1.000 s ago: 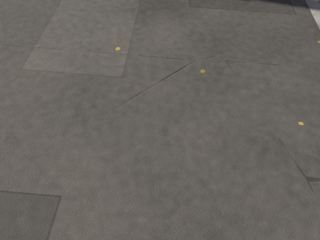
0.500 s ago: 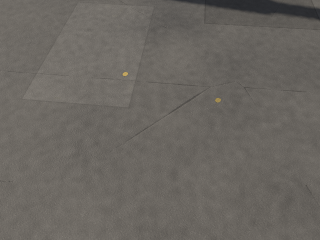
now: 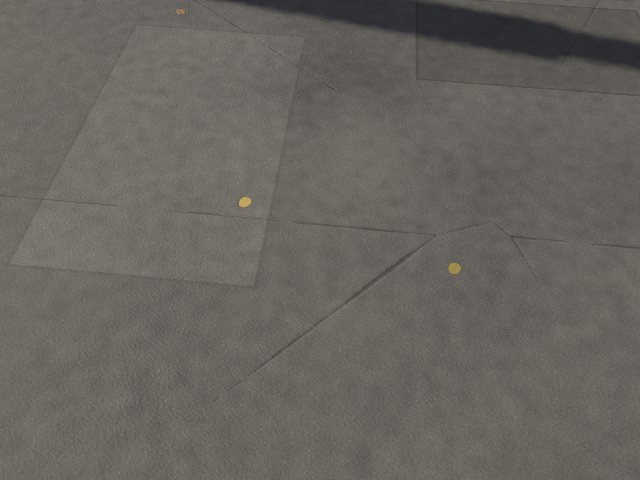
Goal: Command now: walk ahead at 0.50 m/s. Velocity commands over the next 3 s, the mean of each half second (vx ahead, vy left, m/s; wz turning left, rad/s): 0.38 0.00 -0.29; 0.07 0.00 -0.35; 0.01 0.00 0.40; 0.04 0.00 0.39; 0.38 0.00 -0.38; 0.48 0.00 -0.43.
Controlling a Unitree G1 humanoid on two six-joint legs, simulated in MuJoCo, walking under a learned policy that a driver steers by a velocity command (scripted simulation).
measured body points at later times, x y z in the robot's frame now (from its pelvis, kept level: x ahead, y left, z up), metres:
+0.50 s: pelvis +0.24 -0.04 -0.02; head +0.28 -0.06 +0.43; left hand +0.39 +0.19 -0.15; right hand +0.23 -0.29 -0.16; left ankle +0.14 +0.08 -0.63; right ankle +0.32 -0.10 -0.74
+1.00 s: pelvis +0.30 -0.02 +0.00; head +0.31 -0.02 +0.45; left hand +0.47 +0.20 -0.13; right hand +0.30 -0.30 -0.13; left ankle +0.33 +0.10 -0.74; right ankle +0.32 -0.10 -0.74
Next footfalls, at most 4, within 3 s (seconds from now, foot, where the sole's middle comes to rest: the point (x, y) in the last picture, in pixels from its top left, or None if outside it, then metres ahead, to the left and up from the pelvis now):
0.38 right None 0.36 -0.10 -0.78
1.02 left None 0.37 0.08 -0.78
1.42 right None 0.30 -0.12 -0.78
1.88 left None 0.28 0.09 -0.78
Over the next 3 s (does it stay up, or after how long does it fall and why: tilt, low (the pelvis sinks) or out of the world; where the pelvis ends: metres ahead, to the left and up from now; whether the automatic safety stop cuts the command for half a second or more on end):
stays up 0.74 -0.12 -0.01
